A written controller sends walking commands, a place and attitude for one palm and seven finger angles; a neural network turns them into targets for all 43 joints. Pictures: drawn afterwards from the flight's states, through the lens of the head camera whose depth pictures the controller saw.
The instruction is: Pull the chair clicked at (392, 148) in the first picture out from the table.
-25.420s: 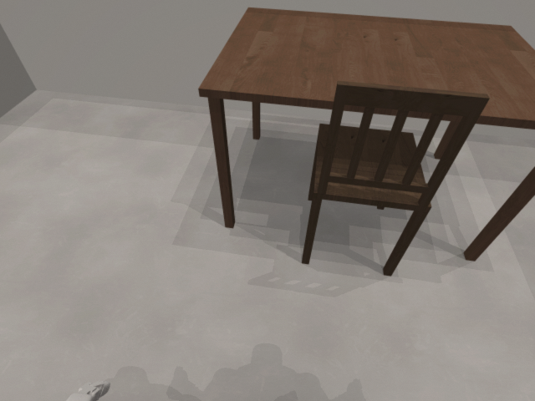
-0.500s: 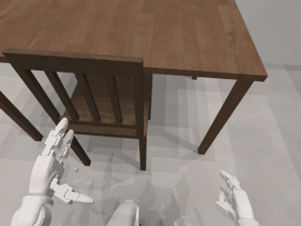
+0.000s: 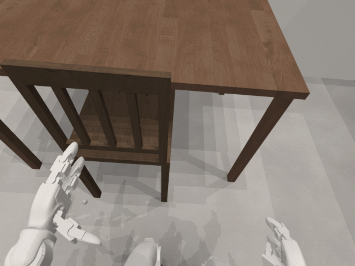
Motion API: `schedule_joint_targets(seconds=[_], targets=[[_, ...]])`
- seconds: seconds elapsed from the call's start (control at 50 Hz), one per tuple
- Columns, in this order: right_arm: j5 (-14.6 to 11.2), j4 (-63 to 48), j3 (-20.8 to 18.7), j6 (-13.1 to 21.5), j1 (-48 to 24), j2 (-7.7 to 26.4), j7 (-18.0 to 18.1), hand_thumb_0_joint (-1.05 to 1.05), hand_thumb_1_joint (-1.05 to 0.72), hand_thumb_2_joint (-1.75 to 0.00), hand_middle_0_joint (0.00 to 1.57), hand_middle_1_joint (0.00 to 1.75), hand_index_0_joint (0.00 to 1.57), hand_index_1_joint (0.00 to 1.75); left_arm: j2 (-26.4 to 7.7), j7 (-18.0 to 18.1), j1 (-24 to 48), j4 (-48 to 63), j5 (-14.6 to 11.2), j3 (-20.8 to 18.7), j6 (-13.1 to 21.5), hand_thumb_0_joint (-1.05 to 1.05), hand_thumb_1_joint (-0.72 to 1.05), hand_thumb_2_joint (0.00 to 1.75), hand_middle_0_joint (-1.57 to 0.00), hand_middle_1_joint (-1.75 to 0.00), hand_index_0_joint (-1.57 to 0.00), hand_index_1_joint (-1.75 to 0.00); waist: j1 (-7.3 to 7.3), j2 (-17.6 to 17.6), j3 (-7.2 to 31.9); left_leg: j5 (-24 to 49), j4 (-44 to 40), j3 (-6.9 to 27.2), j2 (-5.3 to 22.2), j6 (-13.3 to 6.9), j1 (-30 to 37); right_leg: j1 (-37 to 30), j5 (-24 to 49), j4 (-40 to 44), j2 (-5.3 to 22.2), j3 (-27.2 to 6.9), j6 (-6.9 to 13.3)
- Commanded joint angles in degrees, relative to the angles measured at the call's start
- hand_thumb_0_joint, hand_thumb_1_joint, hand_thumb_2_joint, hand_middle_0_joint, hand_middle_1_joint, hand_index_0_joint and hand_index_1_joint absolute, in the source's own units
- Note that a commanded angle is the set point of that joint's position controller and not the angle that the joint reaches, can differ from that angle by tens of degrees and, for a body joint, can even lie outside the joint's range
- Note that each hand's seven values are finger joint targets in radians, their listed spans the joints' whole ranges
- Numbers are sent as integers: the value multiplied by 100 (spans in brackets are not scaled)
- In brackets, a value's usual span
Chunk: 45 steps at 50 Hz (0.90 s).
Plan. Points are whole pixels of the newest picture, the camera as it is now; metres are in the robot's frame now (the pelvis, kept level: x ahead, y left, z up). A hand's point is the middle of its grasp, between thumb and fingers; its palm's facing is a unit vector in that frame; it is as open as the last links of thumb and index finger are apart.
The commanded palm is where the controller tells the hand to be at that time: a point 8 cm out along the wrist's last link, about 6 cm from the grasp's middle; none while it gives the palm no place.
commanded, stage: raise the hand toward the chair's back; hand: left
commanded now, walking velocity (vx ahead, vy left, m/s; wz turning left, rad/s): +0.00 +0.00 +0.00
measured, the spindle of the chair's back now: (105, 120) +0.49 +0.24 -0.03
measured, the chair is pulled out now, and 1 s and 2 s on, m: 0.00 0.00 0.00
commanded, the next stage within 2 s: aim the fingers beside a spindle in 0.26 s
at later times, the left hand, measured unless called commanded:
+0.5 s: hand (88, 198) +0.25 +0.20 +0.03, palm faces +0.01 -1.00 -0.03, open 17.0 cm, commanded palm +0.23 +0.25 +0.04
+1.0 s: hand (112, 188) +0.27 +0.16 +0.02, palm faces -0.02 -1.00 -0.03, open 17.0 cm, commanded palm +0.26 +0.21 +0.02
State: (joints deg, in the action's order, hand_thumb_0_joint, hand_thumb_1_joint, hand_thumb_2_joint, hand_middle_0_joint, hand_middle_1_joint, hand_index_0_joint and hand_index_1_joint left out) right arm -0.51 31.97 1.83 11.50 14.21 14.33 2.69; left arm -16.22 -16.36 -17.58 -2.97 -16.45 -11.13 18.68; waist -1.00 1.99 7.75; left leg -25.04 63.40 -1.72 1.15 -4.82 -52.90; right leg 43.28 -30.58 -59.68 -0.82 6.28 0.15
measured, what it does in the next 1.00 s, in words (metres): stands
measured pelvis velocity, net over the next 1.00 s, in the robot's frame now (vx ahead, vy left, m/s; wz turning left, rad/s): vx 0.00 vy -0.02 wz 0.00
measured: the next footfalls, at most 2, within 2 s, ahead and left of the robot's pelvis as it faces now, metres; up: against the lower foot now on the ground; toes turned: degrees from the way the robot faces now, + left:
none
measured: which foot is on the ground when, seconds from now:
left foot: down 0.00-1.00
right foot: down 0.00-1.00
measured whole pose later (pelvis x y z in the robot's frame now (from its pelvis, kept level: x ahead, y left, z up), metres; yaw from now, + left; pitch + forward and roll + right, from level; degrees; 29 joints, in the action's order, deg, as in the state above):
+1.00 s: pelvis +0.00 -0.02 -0.02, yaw +0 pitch +18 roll -4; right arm 0.3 32.2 1.8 9.6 12.6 14.3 1.7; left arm -13.9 -12.5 -9.8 -8.3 -13.8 -7.8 22.6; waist -0.9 2.7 9.1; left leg -27.2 68.7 -1.2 1.7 -3.4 -59.6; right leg 50.4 -33.9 -66.4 -1.2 6.7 1.7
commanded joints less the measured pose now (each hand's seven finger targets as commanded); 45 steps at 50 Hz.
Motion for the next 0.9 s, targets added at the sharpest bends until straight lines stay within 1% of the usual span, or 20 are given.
schedule_joint_targets(seconds=[0.0,0.08,0.2,0.28,0.36,0.38,0.4,0.48,0.54,0.56,0.6,0.62,0.66,0.72,0.78,0.8,0.82,0.84,0.86,0.88], targets=[[-2,-804,-344,328,-359,802,-11,0,-90,-90,20,30,20,30,-774,251,514,1250,-10,-563,639,0,-50,30,-6,-8,-6,-8,35,560,1105,686,-1236,1007,148,463,1984,559,672,570,-80,-82,200],[-13,-840,-343,294,-333,871,-24,0,-90,-90,20,30,20,30,-658,141,486,977,44,-373,628,0,-50,30,-6,-8,-6,-8,-43,395,1072,416,-1228,1021,159,430,1851,629,561,584,-85,-101,184],[-62,-933,-353,291,-331,853,13,0,-90,-90,20,30,20,30,-808,-29,385,1262,-82,-507,432,0,-50,30,-6,-8,-6,-8,41,368,1459,758,-1210,948,122,402,2063,285,795,689,-98,-136,178],[-40,-873,-321,282,-344,810,26,0,-90,-90,20,30,20,30,-773,80,536,1298,-100,-546,522,0,-50,30,-6,-8,-6,-8,0,274,1276,850,-1108,904,110,390,1901,349,832,649,-106,-125,178],[-27,-793,-309,258,-358,822,36,0,-90,-90,20,30,20,30,-725,59,677,822,-43,-507,568,0,-50,30,-6,-8,-6,-8,-73,142,971,514,-989,839,87,351,1521,522,653,635,-109,-165,175],[-30,-799,-309,265,-350,822,28,0,-90,-90,20,30,20,30,-734,27,692,853,-44,-516,595,0,-50,30,-6,-8,-6,-8,-38,268,1061,544,-965,814,75,356,1542,496,655,622,-99,-177,187],[-33,-841,-297,270,-349,825,21,0,-90,-90,20,30,20,30,-582,-34,689,816,-30,-300,580,0,-50,30,-6,-8,-6,-8,-89,266,1072,538,-947,812,74,347,1566,538,661,618,-92,-181,178],[-29,-821,-309,298,-295,865,40,0,-90,-90,20,30,20,30,-688,-125,1126,1004,-16,-265,554,0,-50,30,-6,-8,-6,-8,-111,396,1484,819,-808,803,84,329,1749,519,839,550,-86,-223,173],[-15,-800,-319,319,-298,836,40,0,-90,-90,20,30,20,30,-743,-47,1097,1074,-47,-367,581,0,-50,30,-6,-8,-6,-8,-24,432,1611,1082,-753,774,72,346,1801,438,1005,507,-80,-227,194],[-8,-780,-336,303,-290,847,42,0,-90,-90,20,30,20,30,-904,14,967,993,-10,-550,570,0,-50,30,-6,-8,-6,-8,20,342,1656,1170,-721,775,82,345,1751,424,1059,465,-99,-228,197],[-9,-791,-345,267,-294,803,12,0,-90,-90,20,30,20,30,-766,91,891,908,-15,-513,586,0,-50,30,-6,-8,-6,-8,37,258,1644,1292,-716,743,80,354,1756,404,1165,444,-93,-211,190],[-7,-815,-335,252,-328,794,-9,0,-90,-90,20,30,20,30,-666,124,910,926,2,-408,584,0,-50,30,-6,-8,-6,-8,38,378,1609,1278,-720,738,77,363,1735,447,1142,417,-83,-201,188],[5,-776,-346,204,-332,809,-13,0,-90,-90,20,30,20,30,-699,175,986,671,41,-444,539,0,-50,30,-6,-8,-6,-8,-2,195,1487,1172,-657,715,74,340,1521,500,1120,408,-92,-227,181],[-10,-805,-354,148,-319,817,-47,0,-90,-90,20,30,20,30,-598,191,1034,630,59,-328,538,0,-50,30,-6,-8,-6,-8,-22,174,1464,1085,-644,682,67,342,1450,517,1085,404,-81,-231,176],[-8,-869,-373,147,-297,806,-65,0,-90,-90,20,30,20,30,-508,190,922,876,89,-166,590,0,-50,30,-6,-8,-6,-8,19,353,1719,1389,-597,673,78,337,1656,471,1278,345,-72,-247,185],[-2,-882,-364,148,-294,802,-78,0,-90,-90,20,30,20,30,-422,199,1006,947,95,-11,607,0,-50,30,-6,-8,-6,-8,-49,293,1735,1360,-582,699,85,334,1684,522,1255,343,-70,-241,172],[3,-847,-379,140,-278,815,-68,0,-90,-90,20,30,20,30,-550,243,1013,928,99,-165,635,0,-50,30,-6,-8,-6,-8,-8,290,1746,1347,-574,698,96,343,1668,531,1231,329,-78,-245,181],[12,-843,-361,132,-288,813,-66,0,-90,-90,20,30,20,30,-475,264,1172,900,119,-51,659,0,-50,30,-6,-8,-6,-8,-86,249,1650,1212,-545,702,91,333,1583,641,1140,323,-73,-242,167],[24,-779,-365,112,-257,829,-45,0,-90,-90,20,30,20,30,-638,317,1283,768,143,-222,684,0,-50,30,-6,-8,-6,-8,-97,39,1593,1140,-481,698,91,315,1405,658,1113,298,-94,-267,171],[19,-776,-360,112,-296,817,-46,0,-90,-90,20,30,20,30,-569,348,1449,792,170,-151,745,0,-50,30,-6,-8,-6,-8,-110,177,1536,1080,-465,685,81,320,1386,753,1060,278,-84,-280,175]])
